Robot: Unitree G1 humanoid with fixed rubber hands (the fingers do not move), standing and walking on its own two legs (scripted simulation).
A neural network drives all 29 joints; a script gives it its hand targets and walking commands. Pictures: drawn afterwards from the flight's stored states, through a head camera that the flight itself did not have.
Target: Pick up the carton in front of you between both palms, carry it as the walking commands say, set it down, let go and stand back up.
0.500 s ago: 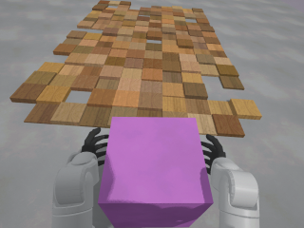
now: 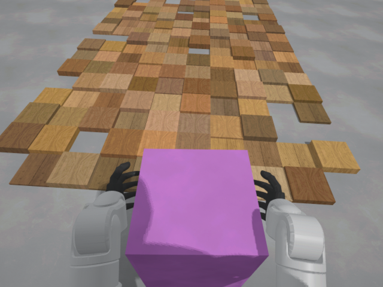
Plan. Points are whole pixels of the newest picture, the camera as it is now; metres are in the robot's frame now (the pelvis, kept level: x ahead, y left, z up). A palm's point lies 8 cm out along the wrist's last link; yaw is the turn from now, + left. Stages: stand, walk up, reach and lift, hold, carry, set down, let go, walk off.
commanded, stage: carry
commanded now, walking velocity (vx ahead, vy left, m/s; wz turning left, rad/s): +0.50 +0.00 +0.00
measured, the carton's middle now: (194, 222) +0.27 +0.00 -0.01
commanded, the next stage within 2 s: none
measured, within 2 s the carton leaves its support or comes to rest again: neither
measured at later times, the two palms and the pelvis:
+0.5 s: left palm (135, 69) +0.66 +0.17 +0.12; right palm (240, 76) +0.64 -0.13 +0.12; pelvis +0.33 +0.03 +0.00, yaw -3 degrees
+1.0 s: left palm (152, 13) +1.04 +0.16 +0.15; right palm (229, 17) +1.04 -0.14 +0.14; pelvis +0.64 +0.00 +0.01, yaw -1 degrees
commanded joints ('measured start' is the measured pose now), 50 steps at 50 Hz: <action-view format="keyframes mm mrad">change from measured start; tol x32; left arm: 1 -399 -1009 -718 -67 -431 5 -266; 21 -718 -680 -684 -93 -461 59 -216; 50 -1507 -992 -400 192 -543 145 -182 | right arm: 1 -542 941 764 -127 441 -31 285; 50 -1581 926 384 225 451 108 155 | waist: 1 9 -71 -361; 19 0 -169 -205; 23 -81 300 -423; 50 105 -105 -533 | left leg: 1 -465 29 -79 255 91 38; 20 -40 -129 227 -551 338 55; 23 436 307 -618 -761 113 268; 41 388 113 5 -542 897 179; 44 221 61 115 -240 963 82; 47 -611 -152 -46 430 -83 17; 50 -725 -65 -102 350 -2 54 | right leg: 1 617 -367 578 -319 103 -76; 20 482 -160 30 20 578 50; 24 -223 18 272 838 -315 76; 36 -320 -43 190 344 -32 68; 42 -147 46 109 11 64 36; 46 926 -293 671 -37 402 -180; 50 852 -281 622 -63 460 -140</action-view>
